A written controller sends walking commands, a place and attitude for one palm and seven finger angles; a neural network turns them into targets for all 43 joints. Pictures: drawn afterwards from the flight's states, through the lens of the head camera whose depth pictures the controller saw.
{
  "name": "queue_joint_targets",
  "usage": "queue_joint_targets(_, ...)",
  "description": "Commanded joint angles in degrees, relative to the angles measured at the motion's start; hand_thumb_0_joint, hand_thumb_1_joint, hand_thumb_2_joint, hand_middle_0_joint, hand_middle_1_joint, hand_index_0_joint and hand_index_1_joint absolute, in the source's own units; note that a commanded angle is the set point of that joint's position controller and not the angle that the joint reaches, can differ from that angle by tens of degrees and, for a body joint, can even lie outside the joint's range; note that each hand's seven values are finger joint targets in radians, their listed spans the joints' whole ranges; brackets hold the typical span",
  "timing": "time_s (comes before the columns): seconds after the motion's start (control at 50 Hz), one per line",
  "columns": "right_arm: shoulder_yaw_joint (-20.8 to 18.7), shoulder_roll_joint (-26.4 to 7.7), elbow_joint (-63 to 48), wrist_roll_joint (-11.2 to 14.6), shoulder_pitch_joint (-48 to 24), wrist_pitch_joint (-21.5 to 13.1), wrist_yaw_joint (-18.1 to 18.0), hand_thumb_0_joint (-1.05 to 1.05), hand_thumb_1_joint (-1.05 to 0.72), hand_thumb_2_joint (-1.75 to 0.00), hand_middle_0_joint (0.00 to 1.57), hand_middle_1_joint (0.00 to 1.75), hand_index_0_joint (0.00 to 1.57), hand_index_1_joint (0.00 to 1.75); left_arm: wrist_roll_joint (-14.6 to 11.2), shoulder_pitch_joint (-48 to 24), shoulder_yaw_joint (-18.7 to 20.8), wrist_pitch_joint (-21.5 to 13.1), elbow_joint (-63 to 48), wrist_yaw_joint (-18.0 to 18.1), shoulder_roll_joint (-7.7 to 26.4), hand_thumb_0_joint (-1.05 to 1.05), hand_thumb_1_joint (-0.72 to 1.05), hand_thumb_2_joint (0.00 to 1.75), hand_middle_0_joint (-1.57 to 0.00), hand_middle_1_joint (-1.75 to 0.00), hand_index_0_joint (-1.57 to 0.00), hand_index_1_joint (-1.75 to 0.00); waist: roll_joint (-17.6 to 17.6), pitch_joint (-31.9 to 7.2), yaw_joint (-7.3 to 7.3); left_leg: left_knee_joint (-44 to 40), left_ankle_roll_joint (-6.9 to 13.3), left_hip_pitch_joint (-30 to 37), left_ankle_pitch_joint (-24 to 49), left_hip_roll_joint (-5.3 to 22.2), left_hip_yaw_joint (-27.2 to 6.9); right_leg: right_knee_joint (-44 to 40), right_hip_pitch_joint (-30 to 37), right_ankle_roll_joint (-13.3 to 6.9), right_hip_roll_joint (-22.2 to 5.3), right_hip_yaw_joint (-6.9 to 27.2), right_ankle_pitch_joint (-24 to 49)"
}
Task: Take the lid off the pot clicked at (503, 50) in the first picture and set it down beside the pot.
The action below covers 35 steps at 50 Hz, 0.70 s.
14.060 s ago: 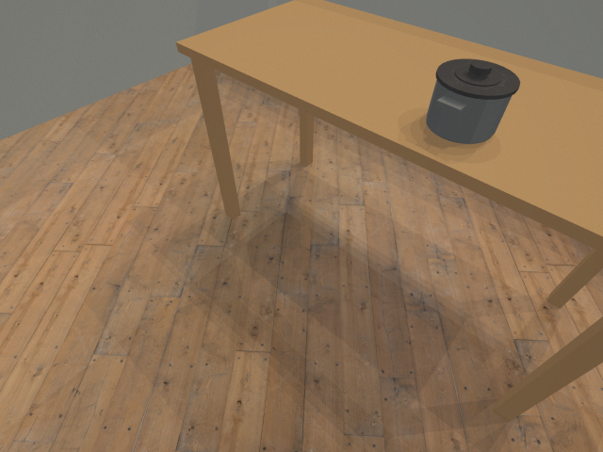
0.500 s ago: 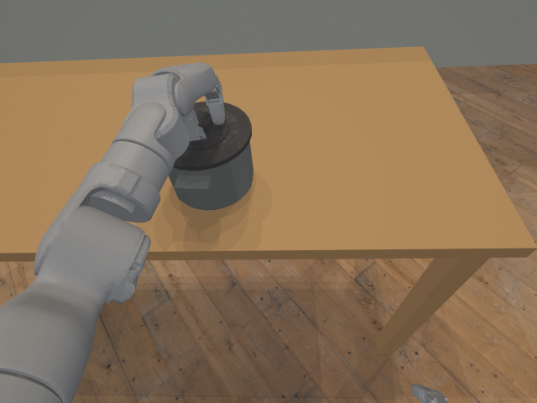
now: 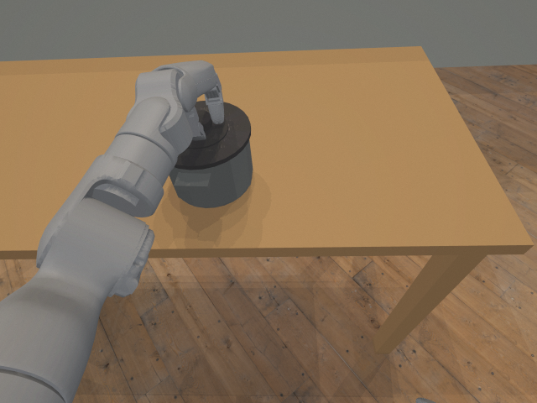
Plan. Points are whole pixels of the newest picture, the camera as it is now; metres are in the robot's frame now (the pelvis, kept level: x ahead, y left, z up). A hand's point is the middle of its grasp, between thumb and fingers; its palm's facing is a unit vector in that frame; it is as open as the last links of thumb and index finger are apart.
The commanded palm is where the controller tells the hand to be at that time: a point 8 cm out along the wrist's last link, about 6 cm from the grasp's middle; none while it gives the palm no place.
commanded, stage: close the fingers and squeeze the knob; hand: left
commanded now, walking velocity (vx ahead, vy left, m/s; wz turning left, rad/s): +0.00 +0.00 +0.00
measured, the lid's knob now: (198, 121) +0.51 +0.09 +0.15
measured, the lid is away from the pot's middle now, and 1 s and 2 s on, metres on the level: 0.00 0.01 0.01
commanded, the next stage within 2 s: lift the lid straight up in 0.28 s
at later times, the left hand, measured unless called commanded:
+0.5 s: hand (192, 120) +0.48 +0.09 +0.18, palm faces -0.37 -0.06 -0.93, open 6.8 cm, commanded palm +0.47 +0.10 +0.25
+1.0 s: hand (195, 100) +0.48 +0.08 +0.21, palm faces -0.34 -0.08 -0.94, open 6.7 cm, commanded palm +0.47 +0.09 +0.29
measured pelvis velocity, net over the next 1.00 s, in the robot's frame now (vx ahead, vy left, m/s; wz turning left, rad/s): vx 0.00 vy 0.00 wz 0.00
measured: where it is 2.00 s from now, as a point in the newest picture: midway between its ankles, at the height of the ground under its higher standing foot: outside the picture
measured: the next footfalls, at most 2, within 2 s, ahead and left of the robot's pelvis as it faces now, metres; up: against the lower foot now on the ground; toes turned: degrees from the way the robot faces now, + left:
none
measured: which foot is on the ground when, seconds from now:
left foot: down 0.00-1.00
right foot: down 0.00-1.00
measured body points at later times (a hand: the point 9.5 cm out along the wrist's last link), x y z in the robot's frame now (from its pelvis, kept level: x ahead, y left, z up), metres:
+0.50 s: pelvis +0.00 +0.00 +0.00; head +0.04 -0.03 +0.45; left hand +0.49 +0.09 +0.23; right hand +0.09 -0.26 -0.13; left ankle +0.02 +0.11 -0.74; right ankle -0.06 -0.12 -0.74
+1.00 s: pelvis +0.00 +0.00 +0.00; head +0.04 -0.04 +0.45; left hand +0.50 +0.08 +0.26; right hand +0.09 -0.26 -0.14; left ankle +0.02 +0.11 -0.74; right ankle -0.06 -0.12 -0.74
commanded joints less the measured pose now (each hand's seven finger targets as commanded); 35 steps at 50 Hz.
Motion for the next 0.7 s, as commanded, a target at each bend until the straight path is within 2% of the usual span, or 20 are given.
queue_joint_targets(0.0, -1.96, -7.08, -6.33, -0.18, -1.21, -2.16, -0.10, 0.00, -0.90, -0.90, 0.20, 0.30, 0.20, 0.30, 0.80, -30.52, 2.31, -0.43, -9.44, 1.64, 8.62, 0.00, 0.62, 0.75, -0.80, -1.00, -0.84, -1.04, -6.76, -22.20, -0.51, 1.14, 3.22, 20.25, 16.60, -2.35, -2.33, -2.30, -1.72, -2.28, 3.61, -1.29, 26.07)
queue_joint_targets(0.02, -2.43, -7.12, -6.43, -0.26, -0.98, -2.11, -0.06, 0.00, -0.90, -0.90, 0.20, 0.30, 0.20, 0.30, -0.10, -30.65, 0.48, -0.80, -10.83, 1.55, 5.63, 0.00, 0.63, 0.76, -0.80, -1.01, -0.84, -1.04, -6.08, -22.29, -1.08, 1.54, 3.40, 21.37, 18.02, -2.03, -2.30, -2.70, -2.70, -2.40, 3.50, -1.51, 26.00)
queue_joint_targets(0.04, -2.44, -7.29, -5.91, -0.45, -0.52, -2.23, -0.02, 0.00, -0.90, -0.90, 0.20, 0.30, 0.20, 0.30, 0.88, -30.27, 4.19, -0.78, -10.69, 1.95, 10.23, 0.00, 0.64, 0.76, -0.80, -1.01, -0.85, -1.04, -6.78, -23.27, -0.39, 1.64, 3.30, 21.96, 18.49, -1.83, -2.45, -2.36, -1.93, -2.31, 3.73, -1.27, 26.18)
queue_joint_targets(0.06, -2.20, -7.32, -6.19, -0.55, -0.59, -2.36, -0.05, 0.00, -0.90, -0.90, 0.20, 0.30, 0.20, 0.30, 1.39, -30.49, 5.07, -0.77, -10.41, 2.01, 11.88, 0.00, 0.65, 0.77, -0.81, -1.01, -0.85, -1.05, -6.88, -23.56, -0.12, 1.45, 3.39, 21.37, 17.39, -2.17, -2.32, -2.51, -1.02, -2.32, 3.73, -1.01, 26.40)
queue_joint_targets(0.12, -2.62, -7.06, -6.60, -0.37, -0.78, -2.44, 0.05, 0.00, -0.90, -0.90, 0.20, 0.30, 0.20, 0.30, -0.25, -29.87, 1.60, -1.14, -12.41, 1.67, 6.76, 0.00, 0.68, 0.78, -0.82, -1.02, -0.87, -1.05, -5.85, -23.63, -0.58, 1.75, 3.52, 22.33, 19.88, -2.02, -2.26, -2.62, -1.74, -2.38, 3.51, -1.39, 27.34)
queue_joint_targets(0.14, -2.41, -7.19, -6.27, -0.51, -0.55, -2.51, 0.08, 0.00, -0.90, -0.90, 0.20, 0.30, 0.20, 0.30, 0.83, -29.03, 5.52, -1.02, -11.39, 2.00, 11.83, 0.00, 0.69, 0.79, -0.83, -1.02, -0.87, -1.06, -7.49, -24.24, 0.21, 1.77, 3.40, 22.01, 19.64, -1.99, -2.42, -2.32, -0.43, -2.24, 3.71, -1.10, 27.67)
queue_joint_targets(0.16, -2.05, -7.31, -6.44, -0.33, -1.08, -2.38, -0.04, 0.00, -0.90, -0.90, 0.20, 0.30, 0.20, 0.30, 1.21, -29.22, 5.49, -0.75, -9.72, 2.01, 12.59, 0.00, 0.70, 0.79, -0.83, -1.02, -0.87, -1.06, -7.84, -22.69, 0.05, 1.20, 3.38, 20.38, 16.75, -2.23, -2.05, -2.62, -0.40, -2.23, 3.66, -1.00, 26.72)
queue_joint_targets(0.18, -1.97, -7.07, -6.35, -0.06, -1.41, -2.38, -0.09, 0.00, -0.90, -0.90, 0.20, 0.30, 0.20, 0.30, 1.05, -30.60, 2.19, -0.49, -9.70, 1.80, 8.85, 0.00, 0.71, 0.80, -0.84, -1.03, -0.88, -1.06, -7.49, -21.34, -0.67, 0.95, 3.28, 19.93, 15.53, -2.41, -1.89, -2.74, -1.67, -2.26, 3.65, -1.16, 25.93)
queue_joint_targets(0.22, -2.37, -7.31, -6.13, -0.21, -0.85, -2.35, -0.03, 0.00, -0.90, -0.90, 0.20, 0.30, 0.20, 0.30, -0.15, -30.98, 1.60, -0.63, -11.30, 1.91, 7.20, 0.00, 0.73, 0.81, -0.84, -1.03, -0.89, -1.07, -5.52, -21.86, -0.75, 1.07, 3.30, 21.25, 17.24, -1.98, -2.26, -2.80, -2.62, -2.54, 3.53, -1.63, 25.43)
queue_joint_targets(0.26, -2.01, -7.38, -5.76, -0.30, -0.87, -2.34, -0.10, 0.00, -0.90, -0.90, 0.20, 0.30, 0.20, 0.30, 1.22, -29.92, 3.85, -0.09, -7.72, 2.09, 10.41, 0.00, 0.75, 0.82, -0.85, -1.04, -0.89, -1.07, -6.71, -20.90, -0.47, 0.95, 3.17, 20.14, 14.99, -2.13, -2.24, -2.81, -2.62, -2.43, 3.80, -1.32, 24.30)
queue_joint_targets(0.32, -2.31, -7.48, -5.94, -0.40, -0.62, -2.40, -0.29, 0.00, -0.90, -0.90, 0.20, 0.30, 0.20, 0.30, 0.31, -30.81, 2.90, -0.44, -9.56, 2.15, 8.86, 0.00, 0.76, 0.83, -0.86, -1.04, -0.90, -1.08, -6.53, -22.90, -0.75, 1.28, 3.36, 20.54, 16.14, -2.09, -1.93, -2.74, -1.64, -2.49, 3.44, -1.24, 26.03)
queue_joint_targets(0.34, -2.12, -7.31, -5.97, -0.54, -0.53, -2.55, -0.33, 0.00, -0.90, -0.90, 0.20, 0.30, 0.20, 0.30, 1.22, -30.06, 5.68, -0.38, -8.81, 2.30, 12.34, 0.00, 0.77, 0.83, -0.86, -1.04, -0.90, -1.08, -8.31, -23.78, -0.06, 1.29, 3.34, 20.26, 16.48, -2.17, -2.18, -2.40, -0.25, -2.31, 3.57, -0.96, 26.76)
queue_joint_targets(0.36, -1.90, -7.35, -6.28, -0.54, -0.87, -2.59, -0.45, 0.00, -0.90, -0.90, 0.20, 0.30, 0.20, 0.30, 1.40, -30.57, 5.61, -0.49, -9.07, 2.16, 12.88, 0.00, 0.77, 0.83, -0.86, -1.05, -0.90, -1.08, -8.05, -23.77, -0.05, 1.27, 3.43, 19.70, 16.20, -2.43, -1.81, -2.49, 0.39, -2.23, 3.50, -0.68, 27.72)
queue_joint_targets(0.4, -2.02, -6.92, -6.59, -0.31, -1.41, -2.86, -0.39, 0.00, -0.90, -0.90, 0.20, 0.30, 0.20, 0.30, 1.30, -33.26, 4.59, -0.78, -12.12, 2.06, 11.94, 0.00, 0.77, 0.83, -0.86, -1.05, -0.91, -1.08, -6.85, -24.50, -0.27, 1.36, 3.32, 21.35, 17.77, -2.27, -2.05, -2.34, -0.06, -2.22, 3.46, -0.72, 28.26)
queue_joint_targets(0.42, -2.31, -6.90, -6.90, -0.31, -1.28, -2.86, -0.35, 0.00, -0.90, -0.90, 0.20, 0.30, 0.20, 0.30, 0.34, -32.75, 2.59, -1.14, -12.78, 1.92, 9.18, 0.00, 0.77, 0.83, -0.86, -1.05, -0.91, -1.08, -6.48, -24.84, -0.61, 1.83, 3.50, 21.89, 19.82, -2.15, -2.29, -2.46, -0.37, -2.34, 3.37, -0.84, 28.78)
queue_joint_targets(0.46, -2.12, -6.99, -6.35, -0.38, -0.98, -2.97, -0.35, 0.00, -0.90, -0.90, 0.20, 0.30, 0.20, 0.30, 1.34, -34.80, 5.11, -0.82, -12.87, 2.15, 12.81, 0.00, 0.78, 0.83, -0.86, -1.05, -0.91, -1.08, -6.12, -24.10, -0.32, 1.41, 3.42, 22.14, 18.71, -2.20, -2.52, -2.62, -0.51, -2.31, 3.73, -0.83, 27.92)
queue_joint_targets(0.56, -2.15, -6.74, -6.64, -0.54, -0.90, -4.35, -0.61, 0.00, -0.90, -0.90, 0.20, 0.30, 0.20, 0.30, 1.55, -38.00, 6.37, -1.50, -15.77, 2.44, 15.01, 0.00, 0.78, 0.83, -0.86, -1.05, -0.91, -1.08, -5.34, -27.47, 0.00, 1.56, 3.49, 24.25, 20.82, -2.25, -3.11, -2.38, 0.81, -2.24, 3.71, -0.45, 29.37)
queue_joint_targets(0.62, -2.48, -6.55, -6.48, -0.22, -0.67, -5.24, -0.48, 0.00, -0.90, -0.90, 0.20, 0.30, 0.20, 0.30, 0.20, -40.26, 2.56, -2.00, -17.99, 2.26, 10.15, 0.00, 0.78, 0.83, -0.86, -1.05, -0.91, -1.08, -3.02, -27.61, -0.86, 1.90, 3.42, 26.81, 24.43, -1.81, -3.76, -2.52, -1.43, -2.36, 3.70, -0.90, 28.77)
queue_joint_targets(0.64, -2.45, -6.41, -6.31, -0.52, -0.68, -5.91, -0.37, 0.00, -0.90, -0.90, 0.20, 0.30, 0.20, 0.30, 1.13, -41.36, 5.42, -2.31, -19.43, 2.53, 13.92, 0.00, 0.78, 0.83, -0.86, -1.05, -0.91, -1.08, -2.92, -29.57, -0.13, 2.12, 3.24, 28.02, 24.86, -1.84, -4.20, -2.06, -0.52, -2.28, 3.90, -0.49, 28.73)
queue_joint_targets(0.68, -2.22, -6.38, -5.81, -0.38, -0.55, -6.26, -0.40, 0.00, -0.90, -0.90, 0.20, 0.30, 0.20, 0.30, 1.20, -42.02, 3.98, -2.04, -16.89, 2.42, 12.45, 0.00, 0.78, 0.83, -0.86, -1.05, -0.91, -1.08, -4.10, -27.91, -0.64, 1.68, 3.18, 27.19, 23.15, -2.15, -4.17, -2.26, -1.40, -2.28, 4.04, -0.76, 28.10)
